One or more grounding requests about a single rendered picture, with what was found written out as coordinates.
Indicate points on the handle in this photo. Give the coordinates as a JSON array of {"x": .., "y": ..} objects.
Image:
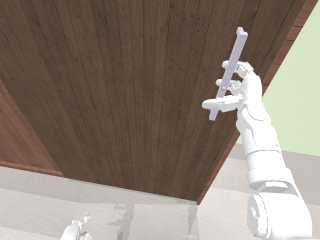
[{"x": 233, "y": 60}]

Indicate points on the right robot forearm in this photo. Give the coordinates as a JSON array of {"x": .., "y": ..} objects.
[{"x": 266, "y": 168}]

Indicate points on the robot right upper arm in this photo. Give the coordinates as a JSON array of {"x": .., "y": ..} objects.
[{"x": 278, "y": 216}]

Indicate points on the left robot hand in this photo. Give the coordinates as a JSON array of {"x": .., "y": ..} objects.
[{"x": 72, "y": 232}]

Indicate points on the right robot hand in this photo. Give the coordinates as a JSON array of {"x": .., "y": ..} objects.
[{"x": 249, "y": 89}]

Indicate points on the wardrobe door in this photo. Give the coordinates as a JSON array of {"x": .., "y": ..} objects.
[
  {"x": 114, "y": 88},
  {"x": 19, "y": 144}
]

